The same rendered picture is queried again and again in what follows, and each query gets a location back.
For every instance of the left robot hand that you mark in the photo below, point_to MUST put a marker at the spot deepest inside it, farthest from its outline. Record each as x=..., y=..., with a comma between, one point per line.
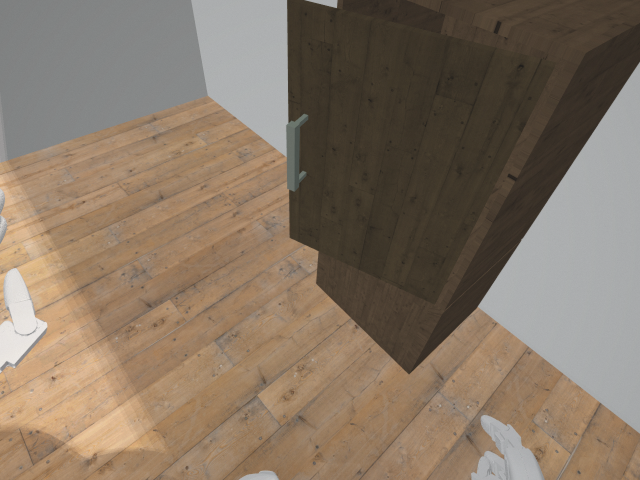
x=17, y=338

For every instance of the cupboard door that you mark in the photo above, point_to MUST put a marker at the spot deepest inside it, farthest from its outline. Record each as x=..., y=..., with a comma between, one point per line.
x=408, y=132

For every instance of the right robot hand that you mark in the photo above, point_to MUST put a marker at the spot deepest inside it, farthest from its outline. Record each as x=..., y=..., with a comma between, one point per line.
x=519, y=463

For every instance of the handle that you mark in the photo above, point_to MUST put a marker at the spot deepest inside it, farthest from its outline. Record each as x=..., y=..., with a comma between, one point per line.
x=293, y=152

